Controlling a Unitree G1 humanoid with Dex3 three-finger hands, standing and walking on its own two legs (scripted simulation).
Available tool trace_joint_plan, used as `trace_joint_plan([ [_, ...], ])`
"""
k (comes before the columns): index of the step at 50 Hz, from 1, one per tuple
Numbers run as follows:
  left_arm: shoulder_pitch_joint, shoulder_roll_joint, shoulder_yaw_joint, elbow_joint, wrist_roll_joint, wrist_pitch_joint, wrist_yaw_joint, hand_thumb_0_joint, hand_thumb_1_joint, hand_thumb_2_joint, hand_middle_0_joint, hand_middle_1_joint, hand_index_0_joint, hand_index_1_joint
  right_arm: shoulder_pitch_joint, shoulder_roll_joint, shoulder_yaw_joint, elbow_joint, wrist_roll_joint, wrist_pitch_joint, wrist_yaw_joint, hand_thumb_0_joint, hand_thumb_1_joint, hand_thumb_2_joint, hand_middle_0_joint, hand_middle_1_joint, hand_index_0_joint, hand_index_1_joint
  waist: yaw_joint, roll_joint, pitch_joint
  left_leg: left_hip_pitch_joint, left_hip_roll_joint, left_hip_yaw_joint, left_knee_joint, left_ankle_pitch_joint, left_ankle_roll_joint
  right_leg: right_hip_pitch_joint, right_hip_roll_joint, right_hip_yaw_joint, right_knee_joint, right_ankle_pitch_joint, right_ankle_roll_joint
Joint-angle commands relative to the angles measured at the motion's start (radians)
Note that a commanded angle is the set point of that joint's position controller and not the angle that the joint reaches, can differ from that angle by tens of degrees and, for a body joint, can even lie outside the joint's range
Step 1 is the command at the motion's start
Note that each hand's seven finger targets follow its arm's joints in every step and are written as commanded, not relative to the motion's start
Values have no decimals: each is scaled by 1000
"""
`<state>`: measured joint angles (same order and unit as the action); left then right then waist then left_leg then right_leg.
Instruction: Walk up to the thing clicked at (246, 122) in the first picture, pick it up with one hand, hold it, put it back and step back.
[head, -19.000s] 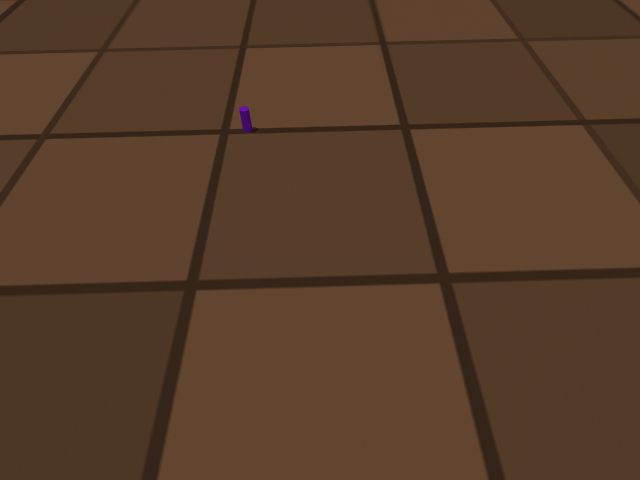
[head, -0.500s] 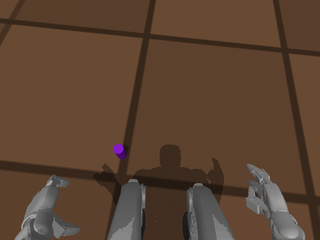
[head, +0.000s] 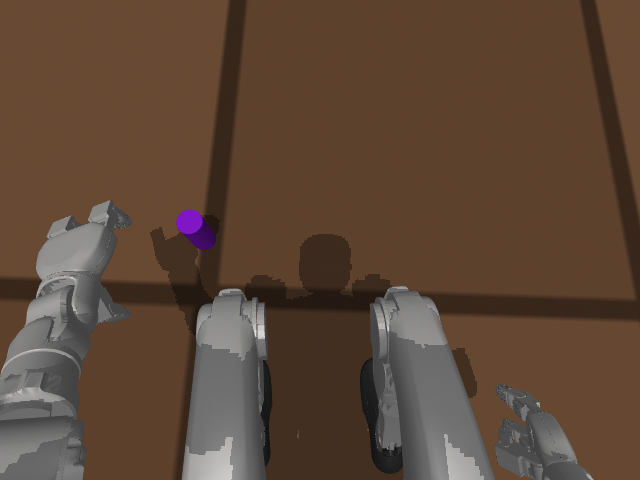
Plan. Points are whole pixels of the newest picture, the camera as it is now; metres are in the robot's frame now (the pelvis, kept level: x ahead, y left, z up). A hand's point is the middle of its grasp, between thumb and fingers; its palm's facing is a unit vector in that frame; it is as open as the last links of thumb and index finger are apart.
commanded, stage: rise first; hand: left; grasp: from above
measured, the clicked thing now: (197, 231) +0.48 +0.25 -0.36
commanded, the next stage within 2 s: approach in 1.06 s
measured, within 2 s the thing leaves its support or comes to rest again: neither
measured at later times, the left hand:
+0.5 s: hand (134, 251) +0.40 +0.30 -0.21, palm faces -0.46 -0.09 -0.88, open 13.9 cm
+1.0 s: hand (149, 241) +0.43 +0.29 -0.24, palm faces -0.44 -0.07 -0.89, open 13.9 cm
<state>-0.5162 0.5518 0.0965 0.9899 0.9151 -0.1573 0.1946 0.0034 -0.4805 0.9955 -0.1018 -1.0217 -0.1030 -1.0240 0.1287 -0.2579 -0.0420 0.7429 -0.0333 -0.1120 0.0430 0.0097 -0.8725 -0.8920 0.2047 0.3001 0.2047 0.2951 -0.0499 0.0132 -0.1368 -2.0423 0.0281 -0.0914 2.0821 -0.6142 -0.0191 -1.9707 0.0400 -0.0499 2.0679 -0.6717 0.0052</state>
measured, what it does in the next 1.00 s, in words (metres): lowers itself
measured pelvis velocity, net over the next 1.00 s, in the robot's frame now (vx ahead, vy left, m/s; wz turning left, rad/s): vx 0.01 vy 0.01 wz -0.06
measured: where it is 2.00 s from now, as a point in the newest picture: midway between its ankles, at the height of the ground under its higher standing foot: (319, 433)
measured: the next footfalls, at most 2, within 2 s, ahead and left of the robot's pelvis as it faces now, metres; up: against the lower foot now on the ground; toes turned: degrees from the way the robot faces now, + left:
none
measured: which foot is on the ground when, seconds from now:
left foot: down 0.00-1.00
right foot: down 0.00-1.00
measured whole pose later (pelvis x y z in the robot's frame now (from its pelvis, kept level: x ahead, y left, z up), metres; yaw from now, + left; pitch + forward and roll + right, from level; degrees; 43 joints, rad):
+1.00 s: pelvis +0.01 +0.01 -0.07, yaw -3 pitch +34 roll -7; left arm -0.79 0.65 0.10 1.30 1.22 -0.21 0.40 0.00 -0.49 0.97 -0.13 -0.96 -0.13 -0.96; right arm 0.12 -0.25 0.00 0.79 -0.13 -0.05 0.10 0.00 -0.91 -0.90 0.20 0.30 0.20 0.29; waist -0.14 -0.02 -0.08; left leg -2.26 0.03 -0.13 2.33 -0.66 -0.01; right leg -2.17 0.06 -0.07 2.28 -0.70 0.02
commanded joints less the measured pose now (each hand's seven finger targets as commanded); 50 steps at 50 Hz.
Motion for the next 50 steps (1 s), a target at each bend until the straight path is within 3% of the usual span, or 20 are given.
trace_joint_plan([
  [1, -279, 313, 59, -77, 60, -41, 62, 0, -524, 1015, -85, -997, -79, -1004, 96, -197, -64, -73, 0, -17, -7, 0, -883, -899, 199, 300, 200, 300, -7, 68, -553, 362, -34, 78, -200, -66, 52, 234, 19, -13, -289, -50, -43],
  [5, -331, 312, 37, -25, 107, -55, 94, 0, -523, 1004, -97, -981, -93, -986, 116, -202, -58, -58, -9, 2, 1, 0, -900, -903, 199, 300, 200, 300, -26, 105, -545, 364, -33, 63, -188, -79, 48, 183, 18, -37, -247, -41, -47],
  [6, -349, 294, 27, -36, 117, -57, 102, 0, -530, 1011, -88, -984, -83, -989, 123, -206, -60, -55, -10, 5, 2, 0, -899, -902, 199, 300, 200, 300, -24, 127, -568, 400, -30, 54, -193, -68, 43, 157, 18, -48, -232, -21, -50],
  [8, -364, 314, 36, -24, 141, -51, 116, 0, -521, 999, -106, -962, -99, -970, 135, -215, -60, -43, -13, 14, 6, 0, -902, -903, 199, 300, 200, 300, -17, 178, -591, 453, -25, 39, -197, -25, 34, 129, 17, -64, -191, 32, -54],
  [10, -370, 294, 15, 18, 160, -43, 130, 0, -536, 1016, -102, -952, -89, -966, 132, -218, -58, -32, -18, 20, 10, 0, -901, -903, 199, 300, 200, 300, -28, 188, -571, 459, -20, 26, -192, -12, 30, 96, 15, -76, -169, 53, -53],
  [12, -400, 307, 24, 17, 182, -40, 146, 0, -528, 1003, -111, -939, -99, -952, 138, -225, -58, -26, -21, 29, 13, 0, -904, -904, 199, 300, 200, 300, -31, 211, -591, 469, -19, 23, -179, 15, 27, 79, 12, -77, -145, 78, -53],
  [16, -427, 306, 22, 38, 215, -37, 168, 0, -512, 981, -117, -937, -110, -943, 150, -219, -54, -14, -31, 39, 24, 0, -906, -904, 199, 300, 200, 300, -39, 219, -614, 465, -19, 32, -139, 92, 29, 86, 14, -80, -120, 146, -51],
  [23, -473, 324, 27, 111, 260, -46, 202, 0, -479, 947, -144, -917, -140, -921, 148, -211, -46, -5, -53, 45, 38, 0, -908, -904, 199, 300, 200, 300, -59, 177, -595, 382, -20, 47, -80, 75, 44, 84, 18, -75, -107, 138, -45],
  [31, -509, 341, 31, 144, 291, -66, 229, 0, -480, 950, -136, -940, -135, -940, 148, -208, -40, 5, -73, 46, 45, 0, -905, -903, 200, 300, 200, 300, -69, 165, -601, 339, -20, 58, -36, 44, 49, 73, 24, -75, -93, 109, -43],
  [34, -502, 339, 34, 152, 290, -64, 239, 0, -488, 952, -129, -958, -130, -956, 149, -200, -39, 8, -78, 47, 46, 0, -908, -904, 199, 300, 200, 300, -62, 162, -620, 337, -19, 64, -20, 70, 50, 90, 27, -71, -88, 136, -43],
  [35, -526, 340, 37, 141, 283, -62, 242, 0, -484, 951, -127, -958, -130, -955, 152, -203, -41, 7, -81, 46, 46, 0, -908, -904, 199, 300, 200, 300, -78, 154, -619, 331, -16, 64, -11, 68, 52, 90, 26, -71, -89, 137, -39],
  [41, -519, 356, 52, 158, 287, -53, 249, 0, -501, 960, -122, -957, -121, -957, 159, -200, -38, 16, -85, 49, 47, 0, -910, -904, 199, 300, 200, 300, -67, 162, -624, 323, -13, 61, 3, 83, 51, 86, 29, -74, -68, 151, -43],
  [43, -530, 343, 41, 165, 288, -51, 248, 0, -508, 968, -119, -958, -117, -960, 162, -203, -35, 16, -87, 50, 48, 0, -908, -904, 199, 300, 200, 300, -81, 169, -611, 310, -13, 61, 7, 77, 52, 79, 30, -77, -65, 150, -42],
  [45, -518, 353, 45, 178, 288, -50, 247, 0, -515, 973, -115, -962, -112, -965, 159, -200, -34, 18, -84, 51, 49, 0, -909, -904, 199, 300, 200, 300, -70, 174, -604, 311, -13, 59, 5, 73, 51, 73, 30, -77, -60, 146, -45],
  [50, -523, 355, 43, 182, 293, -48, 249, 0, -528, 982, -93, -990, -95, -988, 164, -206, -28, 18, -85, 54, 53, 0, -907, -903, 199, 300, 200, 300, -78, 190, -599, 310, -11, 51, 6, 84, 48, 64, 32, -86, -44, 160, -46],
])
